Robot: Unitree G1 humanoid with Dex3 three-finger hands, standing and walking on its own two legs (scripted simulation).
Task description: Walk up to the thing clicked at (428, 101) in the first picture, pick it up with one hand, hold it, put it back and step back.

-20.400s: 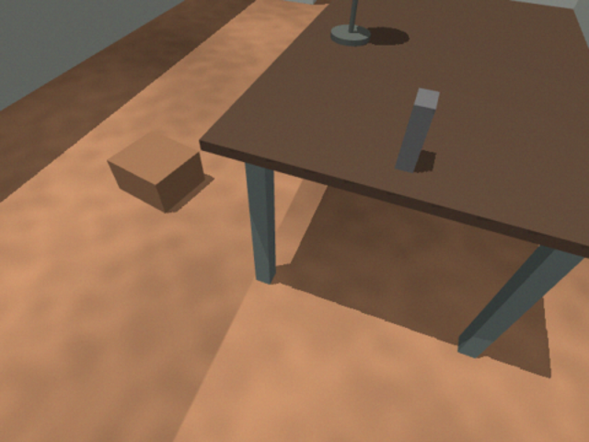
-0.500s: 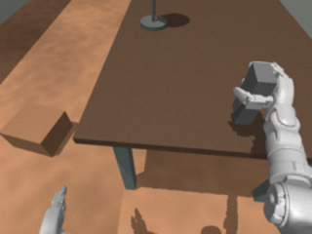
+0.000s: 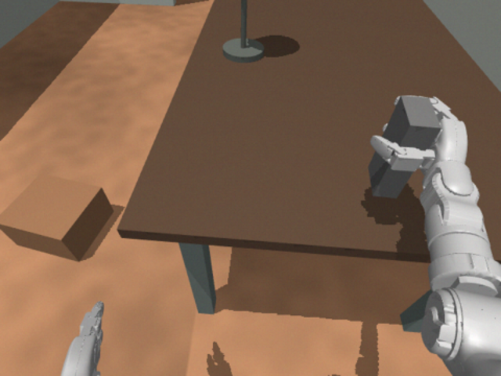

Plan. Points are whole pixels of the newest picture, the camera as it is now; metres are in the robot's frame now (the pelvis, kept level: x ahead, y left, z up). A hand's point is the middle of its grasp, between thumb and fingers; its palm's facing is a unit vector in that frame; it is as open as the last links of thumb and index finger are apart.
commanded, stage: lift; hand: right
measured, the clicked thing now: (398, 150) +0.46 -0.21 +0.13
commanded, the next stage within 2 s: hold in 1.26 s
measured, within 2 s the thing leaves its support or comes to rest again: neither
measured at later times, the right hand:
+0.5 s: hand (426, 129) +0.40 -0.19 +0.23, palm faces +0.16 +0.99 -0.02, open 10.1 cm
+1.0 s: hand (439, 129) +0.36 -0.18 +0.26, palm faces +0.15 +0.99 -0.02, open 10.0 cm
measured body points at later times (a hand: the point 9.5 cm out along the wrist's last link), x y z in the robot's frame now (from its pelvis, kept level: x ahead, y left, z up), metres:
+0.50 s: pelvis +0.00 +0.00 +0.01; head -0.02 +0.02 +0.46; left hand +0.16 +0.24 -0.06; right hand +0.39 -0.24 +0.23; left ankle +0.01 +0.14 -0.72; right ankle +0.01 -0.13 -0.72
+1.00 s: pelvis -0.01 +0.01 +0.01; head -0.05 +0.04 +0.46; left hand +0.16 +0.25 -0.06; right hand +0.34 -0.23 +0.26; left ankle +0.01 +0.14 -0.72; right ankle +0.01 -0.13 -0.72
